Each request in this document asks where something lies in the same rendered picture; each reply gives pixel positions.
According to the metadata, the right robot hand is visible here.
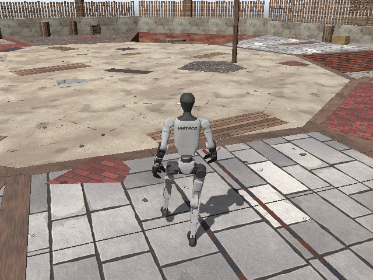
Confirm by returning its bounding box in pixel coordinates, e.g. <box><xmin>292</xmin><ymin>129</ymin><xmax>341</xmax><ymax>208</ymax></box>
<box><xmin>204</xmin><ymin>154</ymin><xmax>217</xmax><ymax>163</ymax></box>

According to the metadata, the left robot upper arm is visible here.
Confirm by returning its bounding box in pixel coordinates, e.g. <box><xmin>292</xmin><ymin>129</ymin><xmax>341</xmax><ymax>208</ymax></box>
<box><xmin>160</xmin><ymin>118</ymin><xmax>175</xmax><ymax>151</ymax></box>

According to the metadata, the right robot upper arm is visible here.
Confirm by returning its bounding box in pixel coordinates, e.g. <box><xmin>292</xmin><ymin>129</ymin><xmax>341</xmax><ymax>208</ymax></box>
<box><xmin>199</xmin><ymin>118</ymin><xmax>215</xmax><ymax>149</ymax></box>

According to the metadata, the humanoid robot torso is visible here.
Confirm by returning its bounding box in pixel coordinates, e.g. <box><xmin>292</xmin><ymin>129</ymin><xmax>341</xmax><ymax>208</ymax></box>
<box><xmin>174</xmin><ymin>115</ymin><xmax>200</xmax><ymax>175</ymax></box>

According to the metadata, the robot left shin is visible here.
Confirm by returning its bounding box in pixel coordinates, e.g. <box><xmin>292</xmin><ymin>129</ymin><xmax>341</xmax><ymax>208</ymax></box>
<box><xmin>163</xmin><ymin>175</ymin><xmax>172</xmax><ymax>209</ymax></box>

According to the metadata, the left robot forearm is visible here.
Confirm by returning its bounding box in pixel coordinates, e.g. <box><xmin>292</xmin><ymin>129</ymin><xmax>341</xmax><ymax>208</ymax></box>
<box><xmin>153</xmin><ymin>142</ymin><xmax>165</xmax><ymax>167</ymax></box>

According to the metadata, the right robot forearm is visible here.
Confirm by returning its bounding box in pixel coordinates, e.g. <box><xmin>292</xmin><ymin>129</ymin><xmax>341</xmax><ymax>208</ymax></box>
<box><xmin>209</xmin><ymin>141</ymin><xmax>217</xmax><ymax>157</ymax></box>

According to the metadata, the left robot hand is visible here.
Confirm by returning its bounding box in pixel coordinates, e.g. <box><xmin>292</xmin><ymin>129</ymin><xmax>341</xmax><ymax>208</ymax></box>
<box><xmin>152</xmin><ymin>166</ymin><xmax>166</xmax><ymax>179</ymax></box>

